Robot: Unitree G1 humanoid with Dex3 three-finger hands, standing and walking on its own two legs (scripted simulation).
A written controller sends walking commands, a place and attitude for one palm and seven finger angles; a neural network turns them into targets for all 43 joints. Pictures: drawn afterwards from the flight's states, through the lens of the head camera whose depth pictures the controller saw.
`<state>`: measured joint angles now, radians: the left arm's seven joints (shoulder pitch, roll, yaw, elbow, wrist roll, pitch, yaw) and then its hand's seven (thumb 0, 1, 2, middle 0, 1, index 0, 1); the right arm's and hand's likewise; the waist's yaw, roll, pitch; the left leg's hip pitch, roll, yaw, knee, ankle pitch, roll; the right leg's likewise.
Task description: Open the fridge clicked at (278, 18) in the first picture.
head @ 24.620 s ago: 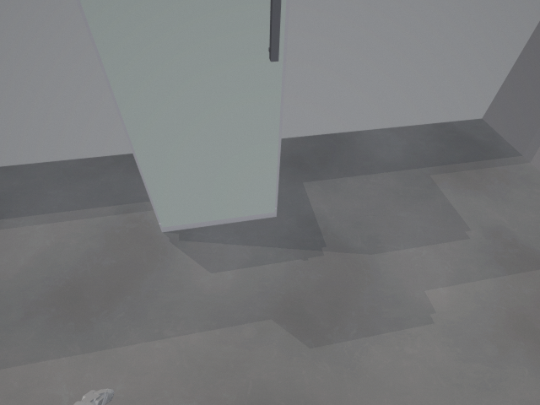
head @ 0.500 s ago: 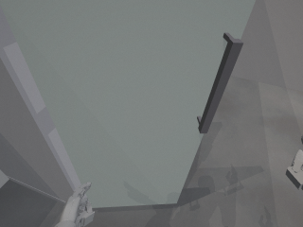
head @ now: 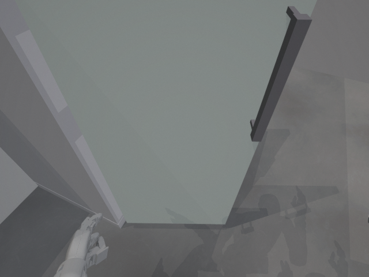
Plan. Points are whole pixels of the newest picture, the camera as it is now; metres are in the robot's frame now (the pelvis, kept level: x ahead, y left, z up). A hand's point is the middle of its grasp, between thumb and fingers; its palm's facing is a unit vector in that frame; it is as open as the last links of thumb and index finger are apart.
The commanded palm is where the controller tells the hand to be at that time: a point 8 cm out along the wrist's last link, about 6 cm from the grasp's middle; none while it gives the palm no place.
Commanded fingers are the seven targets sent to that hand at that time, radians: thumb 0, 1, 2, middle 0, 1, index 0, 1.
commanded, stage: step back with the hand held close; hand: right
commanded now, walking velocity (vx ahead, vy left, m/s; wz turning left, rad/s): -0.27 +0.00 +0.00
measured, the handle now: (270, 85) +0.45 -0.15 +0.20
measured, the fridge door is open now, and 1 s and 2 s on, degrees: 66 66 66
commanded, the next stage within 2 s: stop stepping back and stand still in 0.74 s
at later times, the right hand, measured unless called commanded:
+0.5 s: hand out of the picture +0.10 -0.30 +0.17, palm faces +0.53 +0.74 -0.41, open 7.5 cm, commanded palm +0.02 -0.33 +0.18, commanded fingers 0.00 -0.90 -0.90 0.20 0.30 0.20 0.30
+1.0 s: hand out of the picture +0.02 -0.28 +0.17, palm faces +0.33 +0.84 -0.42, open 7.5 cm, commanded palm -0.05 -0.33 +0.18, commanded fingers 0.00 -0.90 -0.90 0.20 0.30 0.20 0.30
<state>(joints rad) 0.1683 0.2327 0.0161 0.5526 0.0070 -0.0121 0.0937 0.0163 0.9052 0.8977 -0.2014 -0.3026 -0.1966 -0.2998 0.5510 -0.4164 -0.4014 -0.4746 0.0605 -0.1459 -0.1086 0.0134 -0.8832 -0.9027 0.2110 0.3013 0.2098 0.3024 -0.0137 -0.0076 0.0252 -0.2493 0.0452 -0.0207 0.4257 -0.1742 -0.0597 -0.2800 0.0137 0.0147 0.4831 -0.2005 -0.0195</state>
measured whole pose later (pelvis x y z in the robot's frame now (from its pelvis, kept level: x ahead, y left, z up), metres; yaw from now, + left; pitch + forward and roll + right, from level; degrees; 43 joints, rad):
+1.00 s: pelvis -0.20 -0.03 +0.00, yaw +1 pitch -1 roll +4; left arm 0.17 0.17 0.00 0.57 0.01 -0.15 0.03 0.02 0.90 0.90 -0.20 -0.30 -0.20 -0.30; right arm 0.54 -0.46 -0.44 -0.59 0.06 -0.19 -0.12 0.01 -0.88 -0.90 0.21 0.30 0.21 0.30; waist 0.03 0.05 0.05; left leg -0.41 -0.05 0.00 0.92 -0.44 -0.01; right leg -0.35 -0.02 -0.08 0.39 -0.04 -0.08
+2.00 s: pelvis -0.23 -0.06 +0.00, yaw -2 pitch -1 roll +0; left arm 0.22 0.21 0.00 0.62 0.02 -0.17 0.06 0.02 0.91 0.90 -0.20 -0.30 -0.20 -0.30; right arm 0.49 -0.41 -0.42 -0.49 0.01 -0.23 -0.15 0.02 -0.88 -0.90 0.21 0.30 0.21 0.30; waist 0.00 0.02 0.02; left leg -0.24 -0.02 0.06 0.53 -0.27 0.04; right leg -0.25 -0.03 -0.05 0.53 -0.26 0.00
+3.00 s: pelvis -0.25 -0.07 +0.00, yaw -4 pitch +0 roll +1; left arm 0.31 0.16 0.01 1.07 0.03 0.03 0.02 0.01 0.91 0.90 -0.20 -0.30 -0.20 -0.30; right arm 0.28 -0.20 -0.02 1.09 -0.02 0.03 -0.02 0.00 -0.92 -0.90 0.20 0.30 0.20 0.30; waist 0.01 -0.04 0.04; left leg -0.24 0.00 0.08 0.44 -0.21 0.02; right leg -0.28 -0.01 -0.04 0.49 -0.21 -0.03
